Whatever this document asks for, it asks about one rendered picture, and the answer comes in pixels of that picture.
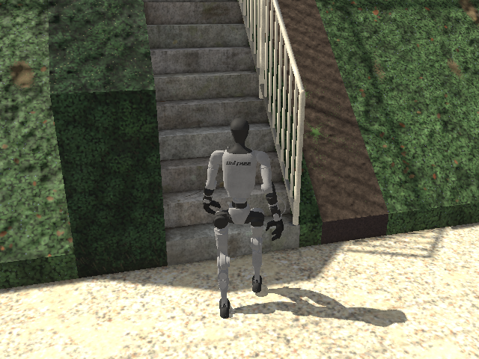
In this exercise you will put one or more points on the robot right hand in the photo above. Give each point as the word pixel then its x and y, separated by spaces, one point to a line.
pixel 279 228

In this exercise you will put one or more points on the robot left upper arm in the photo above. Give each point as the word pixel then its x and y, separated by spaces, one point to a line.
pixel 216 157

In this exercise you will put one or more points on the robot left forearm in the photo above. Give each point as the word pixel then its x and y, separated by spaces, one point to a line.
pixel 208 194

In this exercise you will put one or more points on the left robot shin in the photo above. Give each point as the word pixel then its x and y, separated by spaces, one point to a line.
pixel 223 282

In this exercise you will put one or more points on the robot left hand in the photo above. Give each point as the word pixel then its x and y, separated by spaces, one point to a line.
pixel 212 203

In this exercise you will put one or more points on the right robot foot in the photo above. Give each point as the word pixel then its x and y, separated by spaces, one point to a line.
pixel 256 286

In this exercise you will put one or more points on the robot right forearm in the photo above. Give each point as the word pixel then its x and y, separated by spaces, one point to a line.
pixel 273 204

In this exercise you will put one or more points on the robot right upper arm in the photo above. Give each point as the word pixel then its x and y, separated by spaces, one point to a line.
pixel 265 170

